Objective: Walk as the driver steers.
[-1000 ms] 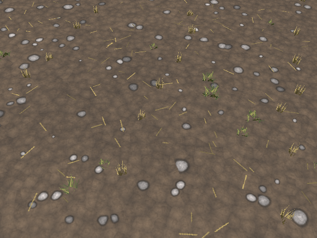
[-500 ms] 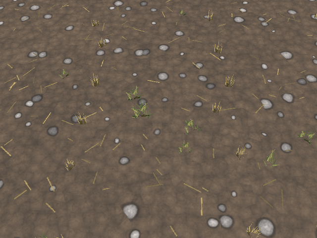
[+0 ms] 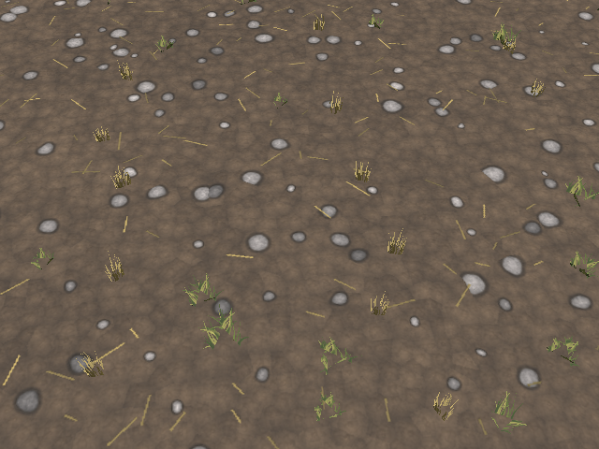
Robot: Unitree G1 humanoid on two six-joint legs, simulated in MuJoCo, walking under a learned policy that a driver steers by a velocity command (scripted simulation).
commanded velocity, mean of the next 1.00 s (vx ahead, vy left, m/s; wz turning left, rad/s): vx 0.29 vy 0.00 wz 0.49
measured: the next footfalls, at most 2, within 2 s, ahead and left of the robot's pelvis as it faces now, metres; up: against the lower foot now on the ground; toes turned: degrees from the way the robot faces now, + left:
right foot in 0.34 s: +0.33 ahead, -0.12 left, +0.00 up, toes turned +14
left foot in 0.78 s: +0.33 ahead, +0.15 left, +0.00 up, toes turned +27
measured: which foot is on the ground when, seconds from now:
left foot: down 0.00-0.34, up 0.36-0.76, down 0.78-1.00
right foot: up 0.00-0.32, down 0.34-0.78, up 0.80-1.00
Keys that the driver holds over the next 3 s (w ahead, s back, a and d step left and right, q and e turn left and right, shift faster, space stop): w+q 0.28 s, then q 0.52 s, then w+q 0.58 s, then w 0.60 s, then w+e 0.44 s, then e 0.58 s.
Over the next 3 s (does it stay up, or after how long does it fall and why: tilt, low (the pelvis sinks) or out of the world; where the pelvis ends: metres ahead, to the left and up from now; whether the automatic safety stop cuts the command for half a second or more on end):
stays up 0.92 0.68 0.00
